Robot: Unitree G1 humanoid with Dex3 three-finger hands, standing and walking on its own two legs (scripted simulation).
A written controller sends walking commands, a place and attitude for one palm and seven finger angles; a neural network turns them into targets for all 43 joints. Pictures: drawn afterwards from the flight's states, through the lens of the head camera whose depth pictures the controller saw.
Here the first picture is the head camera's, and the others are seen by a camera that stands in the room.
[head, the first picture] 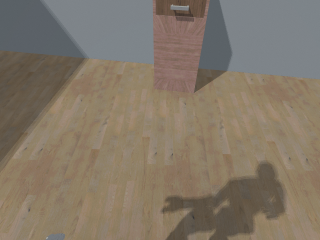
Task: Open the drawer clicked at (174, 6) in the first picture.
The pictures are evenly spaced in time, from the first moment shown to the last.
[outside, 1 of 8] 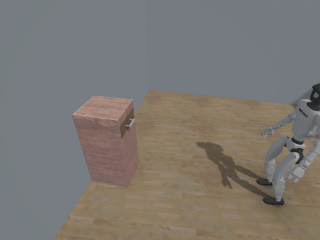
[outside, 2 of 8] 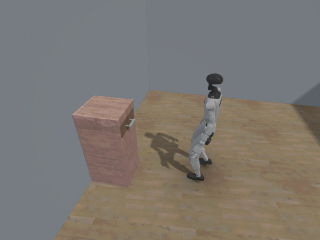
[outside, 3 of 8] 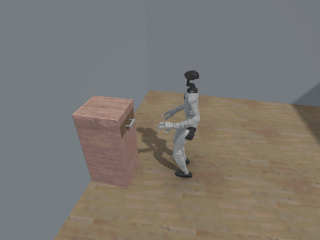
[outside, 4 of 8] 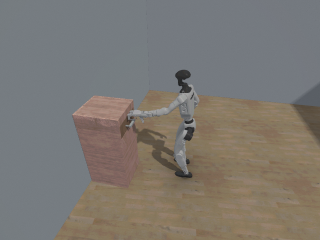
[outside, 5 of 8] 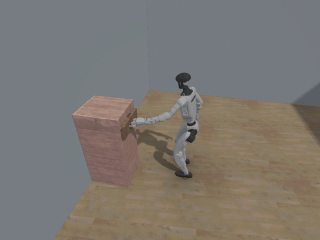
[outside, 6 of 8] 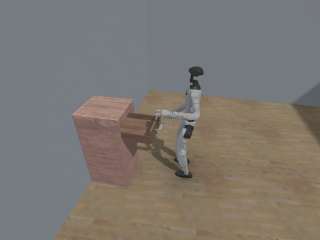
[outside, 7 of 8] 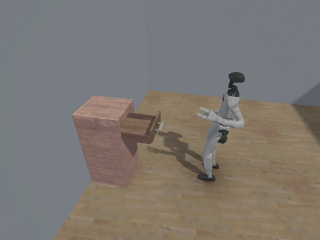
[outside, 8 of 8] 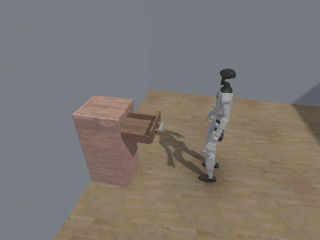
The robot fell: no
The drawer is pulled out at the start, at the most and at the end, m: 0.00 0.30 0.30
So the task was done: yes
